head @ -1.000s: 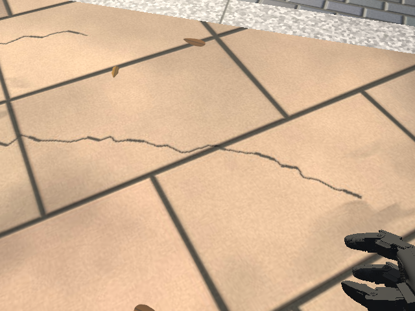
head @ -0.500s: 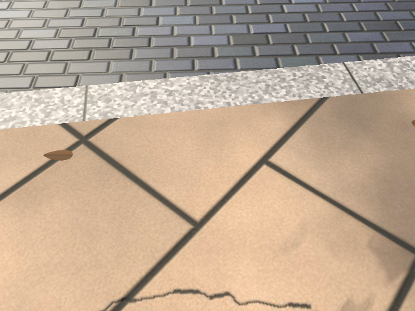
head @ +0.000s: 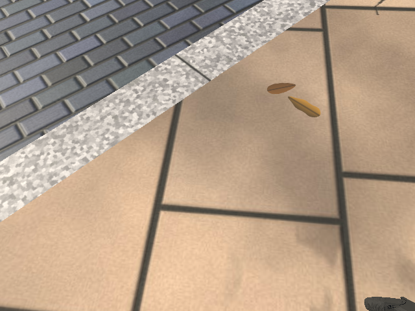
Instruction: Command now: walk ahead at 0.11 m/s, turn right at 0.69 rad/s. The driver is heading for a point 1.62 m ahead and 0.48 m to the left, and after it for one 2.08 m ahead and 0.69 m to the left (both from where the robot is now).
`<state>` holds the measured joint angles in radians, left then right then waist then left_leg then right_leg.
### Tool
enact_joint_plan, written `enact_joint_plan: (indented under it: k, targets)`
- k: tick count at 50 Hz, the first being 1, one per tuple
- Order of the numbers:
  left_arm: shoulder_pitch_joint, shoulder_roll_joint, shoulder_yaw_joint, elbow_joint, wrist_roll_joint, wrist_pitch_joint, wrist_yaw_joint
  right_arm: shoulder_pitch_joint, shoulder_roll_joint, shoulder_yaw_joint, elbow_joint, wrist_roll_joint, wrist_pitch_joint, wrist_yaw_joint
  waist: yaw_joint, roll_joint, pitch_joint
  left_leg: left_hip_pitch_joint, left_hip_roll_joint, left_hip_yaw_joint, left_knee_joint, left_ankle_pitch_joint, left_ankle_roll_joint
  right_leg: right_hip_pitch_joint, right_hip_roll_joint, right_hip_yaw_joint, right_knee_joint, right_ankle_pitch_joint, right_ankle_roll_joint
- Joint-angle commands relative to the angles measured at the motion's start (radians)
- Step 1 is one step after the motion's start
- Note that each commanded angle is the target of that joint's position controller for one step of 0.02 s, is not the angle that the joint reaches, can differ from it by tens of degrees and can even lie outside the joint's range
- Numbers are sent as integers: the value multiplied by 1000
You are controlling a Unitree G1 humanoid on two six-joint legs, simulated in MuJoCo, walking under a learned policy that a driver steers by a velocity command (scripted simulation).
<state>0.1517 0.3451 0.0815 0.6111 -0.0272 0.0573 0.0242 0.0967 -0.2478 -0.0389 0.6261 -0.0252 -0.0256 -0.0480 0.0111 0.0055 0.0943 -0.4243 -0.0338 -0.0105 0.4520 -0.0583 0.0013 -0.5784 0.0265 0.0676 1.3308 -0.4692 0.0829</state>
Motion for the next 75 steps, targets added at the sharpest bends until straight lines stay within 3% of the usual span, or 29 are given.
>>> enact_joint_plan:
  k: [1, 4, 8, 9, 10, 11, 12, 17, 21, 26, 27, 28, 29, 30, 32, 41, 45, 47, 48, 50, 52, 54, 61, 62, 64, 65, 67, 70, 75]
  targets:
    - [55, -23, -18, -76, 12, -19, 4, 16, -160, -50, -33, -4, -7, 4, 5, 71, -220, 163, 233, -192, -147, 383, 241, 57, -43, -26, -213, 7, -9]
    - [76, -23, -34, -38, 27, -31, -2, 4, -156, -47, -8, 24, -1, 28, 14, 95, -297, 163, 249, -179, -135, 382, 262, 223, -30, -19, -448, 79, -35]
    - [77, 7, -24, -14, 41, -18, -13, 47, -131, -29, 25, 46, 6, 59, 39, 116, -213, -26, 167, -190, -114, -134, 150, 518, 1, -52, -858, 279, -98]
    - [90, 67, -11, -31, 49, -15, -5, 82, -124, -26, 31, 40, 2, 66, 40, 74, -205, -115, 127, -187, -61, -315, 77, 605, -106, 42, -888, 284, -144]
    - [75, 170, 11, -45, 78, -10, 4, 84, -93, -19, -5, 40, -4, 70, 18, -158, -212, -207, 22, -59, 139, -449, 10, 571, -343, 241, -946, 305, -259]
    - [65, 182, 29, -33, 93, -13, 6, 61, -158, -41, -19, 48, -6, 57, 49, -256, -196, -175, 16, 8, 388, -518, -27, 392, -446, 323, -1036, 303, -374]
    - [9, 128, 12, -46, 89, -27, 10, 84, -205, -65, -7, 57, 5, 45, 29, -221, -144, -189, 31, -18, 577, -510, -48, 345, -417, 284, -1043, 348, -380]
    - [-128, 4, -14, -45, 43, -57, 27, 190, -138, -72, 19, 49, 71, 7, -43, -132, -124, -253, 84, -8, 765, -322, -114, 385, -309, 9, -997, 530, -281]
    - [-72, 53, 17, -16, 38, -42, 36, 93, -73, -39, -59, 46, 68, 54, 12, -150, -181, -121, 119, 46, 442, -304, -93, 452, -334, -66, -943, 581, -280]
    - [-42, 66, 40, 21, 0, -51, 17, 199, -132, -71, -54, 48, 75, 72, -40, -117, -189, 127, 45, 122, 109, -143, 11, 391, -348, -151, -770, 523, -183]
    - [15, 31, 37, 40, 13, -54, 8, 247, -200, -98, -43, 41, 73, 55, -44, 46, -181, 259, 76, -2, 6, 132, 65, 266, -264, -230, -575, 339, -102]
    - [-34, -30, 15, -28, 62, -58, 2, 273, -366, -137, -69, 30, 66, 34, -27, 418, -161, 444, 345, -450, -16, 568, 252, -122, -91, -264, -226, -179, 17]
    - [-168, 5, 18, -63, 58, -68, 5, 305, -337, -124, -87, -9, 40, 49, -120, 308, -290, 459, 418, -589, -72, 509, 393, -201, -16, -36, -55, -254, 10]
    - [-194, 29, 25, -61, 33, -70, 9, 270, -313, -115, -82, -10, 22, 54, -108, 190, -266, 452, 378, -509, -84, 400, 357, -218, -31, 13, -16, -180, -17]
    - [-153, 35, 30, -30, 37, -71, 25, 142, -245, -97, -96, 44, 26, 32, -37, 81, -206, 381, 286, -397, -69, 272, 252, -215, -56, 39, -101, -11, -35]
    - [-110, 6, 17, 16, 28, -81, -1, 52, -251, -104, -139, 45, 69, -1, -12, 135, -213, 210, 164, -443, -62, 19, 194, 40, 53, 53, -547, 171, -6]
    - [-52, 31, 15, 40, 30, -85, -18, 37, -193, -69, -128, 27, 71, 18, -37, 173, -255, 205, 192, -417, 9, 121, 192, 177, -8, 5, -623, 179, -24]
    - [-27, -19, -4, 43, 37, -95, -33, 17, -110, -29, -112, 20, 65, 26, -7, 149, -244, 145, 161, -380, 27, 37, 153, 342, -36, -11, -830, 322, -59]
    - [-45, -40, -17, 38, 55, -98, -40, 80, -56, -10, -78, 3, 57, 31, -28, 105, -228, 133, 110, -335, 28, -106, 104, 409, -67, 52, -925, 431, -82]
    - [-147, 43, -14, 8, 69, -98, -35, 172, -99, -27, -72, -23, 42, 30, -163, -189, -134, 187, -8, -164, 114, -349, -6, 225, -243, 325, -1003, 438, -256]
    - [-115, 65, 2, -6, 36, -89, -32, 32, -175, -51, -79, -7, 35, 17, -69, -160, -84, 216, -7, -116, 99, -259, -14, 173, -178, 330, -1028, 230, -228]
    - [-59, 146, 31, -8, 12, -81, -21, 8, -149, -56, -89, 0, 36, 12, -44, -167, -88, 163, -28, -76, 130, -279, -9, 227, -175, 385, -1014, 219, -233]
    - [-56, 105, 52, -55, -14, -31, 9, 98, -83, -65, -29, 35, 0, 33, -49, -167, -236, 185, -38, -76, 2, -251, -11, 396, -137, 455, -873, 570, -250]
    - [-75, 86, 49, -71, -19, -21, 11, 132, -108, -75, -13, 33, 1, 35, -58, -130, -251, 299, 24, -106, -59, -151, 11, 302, -94, 410, -819, 495, -211]
    - [-17, 65, 44, -89, -14, -26, 1, 70, -204, -99, -24, -13, 10, 33, 3, 278, -176, 408, 368, -433, -137, 265, 231, -49, 96, 106, -503, -74, -82]
    - [18, 128, 67, -65, 6, -31, -7, 40, -157, -84, -47, -16, 6, 26, 9, 180, -174, 398, 452, -426, -115, 401, 286, -92, 22, 97, -268, -136, -41]
    - [43, 117, 71, -33, -2, -15, -14, -21, -125, -72, -60, 8, 9, 7, 34, 49, -148, 369, 351, -246, -84, 362, 222, -99, -23, 63, -141, -24, -6]
    - [-40, 45, 34, -68, -13, -8, -31, 73, -163, -79, -30, 14, 16, -7, -47, 90, -130, 428, 293, -109, -135, 229, 200, -180, -73, -26, -185, 126, 19]
    - [-160, 62, 21, -145, -13, -33, -60, 188, -229, -95, 3, 26, -15, 9, -125, 106, -84, 538, 372, -156, -304, -415, 185, -289, -138, -49, -306, 157, -15]
